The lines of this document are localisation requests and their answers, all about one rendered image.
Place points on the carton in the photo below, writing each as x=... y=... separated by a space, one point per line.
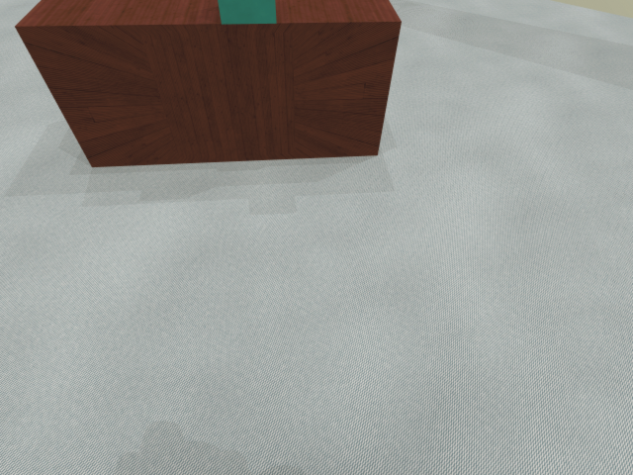
x=247 y=11

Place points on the pedestal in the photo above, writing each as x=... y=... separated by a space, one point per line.
x=145 y=82

